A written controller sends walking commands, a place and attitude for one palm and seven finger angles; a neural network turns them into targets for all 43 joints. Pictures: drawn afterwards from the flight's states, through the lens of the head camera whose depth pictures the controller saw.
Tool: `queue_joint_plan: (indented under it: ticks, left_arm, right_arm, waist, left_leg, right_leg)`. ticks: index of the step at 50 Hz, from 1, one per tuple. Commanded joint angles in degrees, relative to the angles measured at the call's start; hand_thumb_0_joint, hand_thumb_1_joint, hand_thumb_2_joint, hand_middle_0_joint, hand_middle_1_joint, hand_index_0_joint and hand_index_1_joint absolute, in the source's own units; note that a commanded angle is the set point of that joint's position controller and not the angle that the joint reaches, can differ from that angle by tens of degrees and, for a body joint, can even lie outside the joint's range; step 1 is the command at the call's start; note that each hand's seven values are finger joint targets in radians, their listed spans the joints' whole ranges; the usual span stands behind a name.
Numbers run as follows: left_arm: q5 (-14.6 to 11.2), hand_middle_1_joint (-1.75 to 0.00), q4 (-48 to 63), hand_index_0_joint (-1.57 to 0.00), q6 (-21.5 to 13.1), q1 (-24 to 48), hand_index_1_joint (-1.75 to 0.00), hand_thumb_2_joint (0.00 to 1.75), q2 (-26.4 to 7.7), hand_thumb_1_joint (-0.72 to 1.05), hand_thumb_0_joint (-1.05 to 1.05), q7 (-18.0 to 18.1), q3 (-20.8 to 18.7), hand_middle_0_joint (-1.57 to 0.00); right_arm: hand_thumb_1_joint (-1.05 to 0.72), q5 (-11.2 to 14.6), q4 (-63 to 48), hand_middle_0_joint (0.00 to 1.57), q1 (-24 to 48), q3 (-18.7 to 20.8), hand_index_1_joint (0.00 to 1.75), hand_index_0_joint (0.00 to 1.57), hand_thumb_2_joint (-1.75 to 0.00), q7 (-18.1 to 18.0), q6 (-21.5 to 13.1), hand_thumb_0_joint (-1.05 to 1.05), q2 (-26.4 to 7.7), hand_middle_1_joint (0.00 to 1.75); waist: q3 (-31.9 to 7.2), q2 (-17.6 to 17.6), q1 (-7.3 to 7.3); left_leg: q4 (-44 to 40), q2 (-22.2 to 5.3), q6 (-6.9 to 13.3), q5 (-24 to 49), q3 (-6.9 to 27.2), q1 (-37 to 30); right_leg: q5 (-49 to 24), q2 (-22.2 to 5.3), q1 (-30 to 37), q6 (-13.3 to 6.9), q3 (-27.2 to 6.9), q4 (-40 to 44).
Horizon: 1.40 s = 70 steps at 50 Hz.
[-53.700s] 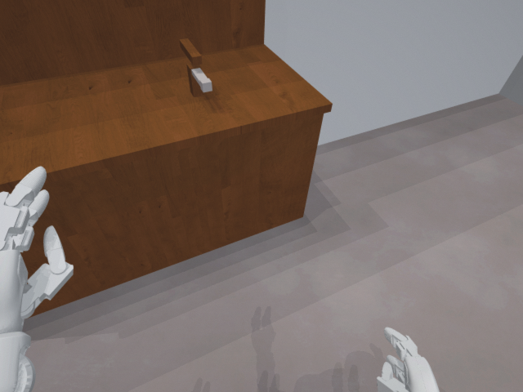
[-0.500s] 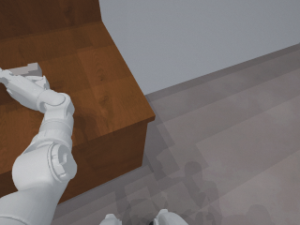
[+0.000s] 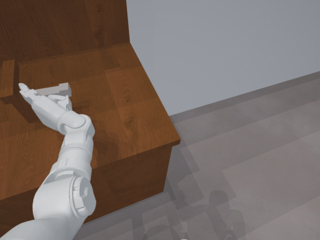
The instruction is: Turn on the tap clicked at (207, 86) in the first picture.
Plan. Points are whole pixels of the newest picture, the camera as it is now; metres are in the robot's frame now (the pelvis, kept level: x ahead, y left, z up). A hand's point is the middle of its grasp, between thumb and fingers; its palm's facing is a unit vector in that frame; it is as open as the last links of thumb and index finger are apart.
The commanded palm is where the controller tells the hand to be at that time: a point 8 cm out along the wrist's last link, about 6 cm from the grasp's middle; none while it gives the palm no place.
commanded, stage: lift the hand up off the lever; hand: left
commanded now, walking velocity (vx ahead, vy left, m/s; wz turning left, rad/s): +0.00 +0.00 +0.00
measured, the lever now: (65, 90) +0.52 +0.24 +0.06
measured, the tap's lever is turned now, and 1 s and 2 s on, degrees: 85 85 85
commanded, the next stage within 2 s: draw the hand back beside the body in 1.64 s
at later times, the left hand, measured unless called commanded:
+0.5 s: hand (65, 94) +0.45 +0.21 +0.11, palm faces +0.83 -0.56 -0.08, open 7.8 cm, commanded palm +0.40 +0.23 +0.11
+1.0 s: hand (67, 88) +0.46 +0.21 +0.12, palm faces +0.82 -0.56 -0.09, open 7.8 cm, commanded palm +0.40 +0.22 +0.13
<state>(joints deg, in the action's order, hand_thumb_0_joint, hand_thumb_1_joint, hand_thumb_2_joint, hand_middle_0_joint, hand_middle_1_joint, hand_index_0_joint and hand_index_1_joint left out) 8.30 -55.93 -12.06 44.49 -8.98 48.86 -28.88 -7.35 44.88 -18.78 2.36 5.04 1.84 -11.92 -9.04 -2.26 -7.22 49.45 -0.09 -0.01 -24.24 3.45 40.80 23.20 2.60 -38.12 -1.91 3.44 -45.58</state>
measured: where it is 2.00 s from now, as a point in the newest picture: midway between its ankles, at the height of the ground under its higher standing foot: outside the picture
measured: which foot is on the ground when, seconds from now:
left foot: down 0.00-1.00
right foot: down 0.00-1.00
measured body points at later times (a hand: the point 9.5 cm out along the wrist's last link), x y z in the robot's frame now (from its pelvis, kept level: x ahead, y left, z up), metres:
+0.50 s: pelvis -0.01 -0.01 +0.01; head +0.04 -0.01 +0.45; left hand +0.41 +0.24 +0.12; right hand +0.04 -0.26 -0.13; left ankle -0.01 +0.11 -0.70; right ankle -0.02 -0.10 -0.70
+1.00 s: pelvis -0.01 -0.01 +0.01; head +0.04 -0.02 +0.46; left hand +0.41 +0.23 +0.13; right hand +0.03 -0.27 -0.13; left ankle -0.01 +0.11 -0.70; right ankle -0.02 -0.10 -0.70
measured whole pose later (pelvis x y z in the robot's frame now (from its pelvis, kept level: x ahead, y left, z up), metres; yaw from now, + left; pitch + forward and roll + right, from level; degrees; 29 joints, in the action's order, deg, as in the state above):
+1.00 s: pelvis -0.01 -0.01 +0.01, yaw +1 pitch +12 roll -1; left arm 7.9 -54.2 -6.6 47.2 -9.0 49.6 -26.9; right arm -6.1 46.0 -17.7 2.7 2.5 1.4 -12.7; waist -7.4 -2.5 -6.2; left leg 43.3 -0.2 -0.8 -20.8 3.6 35.0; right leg 20.7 2.6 -33.1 -2.9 3.5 -41.2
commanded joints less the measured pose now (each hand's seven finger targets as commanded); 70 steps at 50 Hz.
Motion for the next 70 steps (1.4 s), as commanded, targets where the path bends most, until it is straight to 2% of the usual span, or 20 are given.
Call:
queue_joint_plan:
  ticks: [1, 3, 5, 12, 15, 16, 20, 22, 25, 32, 35, 37, 39, 40, 46, 49, 52, 60, 67, 70]
  left_arm:
    - [2.94, -0.15, 15.47, -0.15, -3.15, 27.24, -0.15, 0.90, -13.31, 0.90, 0.00, 1.38, 2.00, -0.15]
    - [2.99, -0.15, 16.44, -0.15, -2.78, 28.40, -0.15, 0.90, -10.37, 0.90, 0.00, 1.15, 4.53, -0.15]
    - [2.69, -0.15, 17.75, -0.15, -2.43, 26.51, -0.15, 0.90, -11.09, 0.90, 0.00, 1.25, 3.54, -0.15]
    - [2.95, -0.15, 21.27, -0.15, -1.21, 28.94, -0.15, 0.90, -8.27, 0.90, 0.00, 1.50, 6.64, -0.15]
    - [3.23, -0.15, 22.79, -0.15, -0.93, 27.91, -0.15, 0.90, -11.52, 0.90, 0.00, 1.77, 4.38, -0.15]
    - [3.23, -0.15, 22.47, -0.15, -0.51, 27.52, -0.15, 0.90, -9.76, 0.90, 0.00, 1.63, 5.71, -0.15]
    - [3.03, -0.15, 18.62, -0.15, 1.03, 26.73, -0.15, 0.90, -11.06, 0.90, 0.00, 1.35, 4.63, -0.15]
    - [2.09, -0.15, 14.83, -0.15, 2.13, 27.09, -0.15, 0.90, -8.28, 0.90, 0.00, 0.90, 6.45, -0.15]
    - [1.18, -0.15, 12.06, -0.15, 2.92, 25.85, -0.15, 0.90, -11.10, 0.90, 0.00, 0.80, 3.65, -0.15]
    - [2.11, -0.15, 9.60, -0.15, 1.99, 29.60, -0.15, 0.90, -11.02, 0.90, 0.00, 1.20, 4.44, -0.15]
    - [2.60, -0.15, 11.75, -0.15, 1.04, 29.85, -0.15, 0.90, -13.73, 0.90, 0.00, 1.46, 2.54, -0.15]
    - [2.70, -0.15, 11.46, -0.15, 1.07, 30.45, -0.15, 0.90, -11.27, 0.90, 0.00, 1.32, 4.78, -0.15]
    - [2.51, -0.15, 10.50, -0.15, 1.41, 30.48, -0.15, 0.90, -11.50, 0.90, 0.00, 1.29, 4.63, -0.15]
    - [2.47, -0.15, 11.23, -0.15, 1.36, 30.84, -0.15, 0.90, -13.17, 0.90, 0.00, 1.29, 3.23, -0.15]
    - [2.12, -0.15, 14.08, -0.15, 1.86, 30.84, -0.15, 0.90, -11.10, 0.90, 0.00, 1.28, 4.92, -0.15]
    - [1.30, -0.15, 14.27, -0.15, 3.18, 27.85, -0.15, 0.90, -9.57, 0.90, 0.00, 1.07, 5.41, -0.15]
    - [0.96, -0.15, 14.25, -0.15, 4.29, 28.04, -0.15, 0.90, -11.03, 0.90, 0.00, 0.88, 4.23, -0.15]
    - [1.12, -0.15, 18.70, -0.15, 6.12, 24.94, -0.15, 0.90, -11.60, 0.90, 0.00, 0.83, 3.31, -0.15]
    - [0.01, -0.15, 22.15, -0.15, 7.88, 25.01, -0.15, 0.90, -6.77, 0.90, 0.00, -0.47, 7.75, -0.15]
    - [-0.63, -0.15, 23.53, -0.15, 8.90, 23.21, -0.15, 0.90, -6.04, 0.90, 0.00, -0.47, 7.98, -0.15]
  right_arm:
    - [-0.90, 0.10, -3.37, 0.20, -4.86, 2.74, 0.30, 0.20, -0.90, -1.15, -0.45, 0.00, -8.78, 0.30]
    - [-0.90, 0.03, -3.30, 0.20, -4.38, 2.73, 0.30, 0.20, -0.90, -1.13, -0.62, 0.00, -8.48, 0.30]
    - [-0.90, -0.01, -3.35, 0.20, -4.27, 2.85, 0.30, 0.20, -0.90, -1.27, -0.69, 0.00, -8.56, 0.30]
    - [-0.90, 0.01, -2.98, 0.20, -2.96, 2.98, 0.30, 0.20, -0.90, -1.19, -1.31, 0.00, -8.22, 0.30]
    - [-0.90, 0.00, -2.89, 0.20, -2.81, 3.02, 0.30, 0.20, -0.90, -1.65, -1.48, 0.00, -8.45, 0.30]
    - [-0.90, 0.13, -3.09, 0.20, -2.30, 2.98, 0.30, 0.20, -0.90, -1.65, -1.60, 0.00, -8.06, 0.30]
    - [-0.90, 0.45, -2.73, 0.20, -1.61, 2.80, 0.30, 0.20, -0.90, -2.41, -1.75, 0.00, -8.21, 0.30]
    - [-0.90, 0.78, -2.78, 0.20, -1.11, 2.49, 0.30, 0.20, -0.90, -2.52, -1.89, 0.00, -8.14, 0.30]
    - [-0.90, 1.21, -3.00, 0.20, -1.01, 2.16, 0.30, 0.20, -0.90, -2.91, -1.86, 0.00, -8.48, 0.30]
    - [-0.90, 1.44, -3.30, 0.20, -0.92, 1.98, 0.30, 0.20, -0.90, -2.83, -2.06, 0.00, -8.34, 0.30]
    - [-0.90, 1.23, -3.22, 0.20, -1.30, 2.23, 0.30, 0.20, -0.90, -2.99, -2.03, 0.00, -8.40, 0.30]
    - [-0.90, 1.33, -3.35, 0.20, -0.91, 2.08, 0.30, 0.20, -0.90, -2.95, -2.04, 0.00, -8.06, 0.30]
    - [-0.90, 1.35, -3.45, 0.20, -0.96, 2.19, 0.30, 0.20, -0.90, -3.07, -2.00, 0.00, -8.30, 0.30]
    - [-0.90, 1.33, -3.29, 0.20, -1.02, 2.28, 0.30, 0.20, -0.90, -3.28, -1.87, 0.00, -8.50, 0.30]
    - [-0.90, 1.27, -3.32, 0.20, -1.33, 2.40, 0.30, 0.20, -0.90, -3.18, -1.85, 0.00, -8.22, 0.30]
    - [-0.90, 1.42, -3.78, 0.20, -1.22, 2.51, 0.30, 0.20, -0.90, -2.96, -1.73, 0.00, -8.29, 0.30]
    - [-0.90, 1.62, -3.56, 0.20, -1.01, 2.49, 0.30, 0.20, -0.90, -3.19, -1.49, 0.00, -8.53, 0.30]
    - [-0.90, 1.64, -3.94, 0.20, -0.17, 2.65, 0.30, 0.20, -0.90, -3.35, -1.51, 0.00, -8.33, 0.30]
    - [-0.90, 2.26, -4.03, 0.20, 1.27, 2.57, 0.30, 0.20, -0.90, -3.56, -1.68, 0.00, -7.91, 0.30]
    - [-0.90, 2.36, -4.11, 0.20, 2.31, 2.60, 0.30, 0.20, -0.90, -3.70, -1.85, 0.00, -7.92, 0.30]
  waist:
    - [-21.74, -3.27, 0.37]
    - [-21.73, -4.17, -0.06]
    - [-23.21, -4.61, 0.88]
    - [-23.36, -5.40, 0.34]
    - [-24.44, -4.24, 1.22]
    - [-23.93, -4.86, 1.01]
    - [-19.88, -1.72, 0.88]
    - [-17.08, -0.02, 0.10]
    - [-16.59, 0.82, 1.22]
    - [-15.13, 2.43, 0.09]
    - [-17.67, 0.42, 1.10]
    - [-16.78, 0.17, 0.25]
    - [-16.67, 1.76, 0.15]
    - [-17.00, 0.46, 0.66]
    - [-20.02, -1.47, 0.73]
    - [-19.07, 0.31, 1.30]
    - [-17.29, 1.48, 1.25]
    - [-17.93, 1.37, 2.67]
    - [-16.16, 0.45, 2.23]
    - [-16.21, -0.05, 3.23]
  left_leg:
    - [-4.15, -0.02, -0.61, 28.77, -0.48, -15.16]
    - [-3.93, -0.26, -1.12, 30.51, -0.30, -16.86]
    - [-3.63, -0.39, -1.51, 33.07, -0.06, -18.21]
    - [-3.79, -0.59, -2.12, 33.55, 0.28, -19.73]
    - [-4.24, -0.32, -1.98, 32.24, 0.15, -18.68]
    - [-4.22, -0.13, -1.49, 31.55, -0.54, -18.43]
    - [-6.06, 0.27, -0.50, 24.92, -0.97, -14.85]
    - [-7.15, 0.56, 0.17, 21.16, -1.23, -13.38]
    - [-8.61, 1.11, 0.86, 17.11, -1.80, -11.61]
    - [-9.15, 1.10, 1.69, 14.49, -2.11, -10.92]
    - [-8.94, 1.18, 1.57, 15.92, -2.17, -11.80]
    - [-9.02, 1.07, 1.61, 16.16, -2.28, -12.24]
    - [-9.16, 1.10, 1.70, 15.94, -2.26, -11.79]
    - [-9.39, 1.10, 1.56, 15.85, -2.14, -12.16]
    - [-9.26, 0.88, 1.26, 20.75, -2.24, -15.82]
    - [-9.83, 0.80, 1.03, 22.01, -2.35, -15.74]
    - [-10.75, 0.68, 1.16, 21.44, -2.43, -15.51]
    - [-11.37, 0.66, 0.96, 24.38, -2.74, -17.51]
    - [-12.34, 0.30, 0.35, 26.88, -2.30, -20.90]
    - [-12.87, 0.47, -0.14, 27.40, -2.22, -21.68]
  right_leg:
    - [-24.02, -0.45, 10.78, 0.50, 0.19, 3.79]
    - [-23.81, -0.34, 9.45, 0.48, 0.50, 3.87]
    - [-24.57, -0.20, 9.79, 0.40, 0.46, 3.69]
    - [-23.88, -0.21, 9.45, 0.36, 0.70, 3.95]
    - [-25.11, -0.33, 12.26, 0.30, 0.43, 4.04]
    - [-25.46, -0.48, 12.30, 0.40, 0.22, 4.28]
    - [-23.27, -0.82, 13.97, 0.51, -0.08, 5.98]
    - [-20.80, -0.94, 13.32, 0.69, -0.13, 7.21]
    - [-19.15, -1.35, 15.80, 0.85, -0.97, 9.03]
    - [-17.09, -1.71, 14.62, 1.24, -1.50, 10.38]
    - [-18.85, -1.68, 16.10, 1.08, -1.80, 9.89]
    - [-18.87, -1.67, 15.19, 1.13, -1.56, 9.82]
    - [-18.79, -1.62, 15.55, 1.20, -1.52, 9.97]
    - [-18.38, -1.62, 15.67, 1.10, -1.64, 10.03]
    - [-22.10, -1.31, 16.47, 0.92, -1.10, 9.29]
    - [-23.32, -1.17, 17.75, 0.89, -0.72, 9.61]
    - [-23.02, -1.35, 18.49, 0.97, -0.78, 10.52]
    - [-26.02, -1.38, 20.96, 0.86, -0.63, 10.91]
    - [-25.77, -1.25, 20.21, 0.55, -0.04, 11.62]
    - [-25.48, -1.13, 21.00, 0.34, 0.05, 12.12]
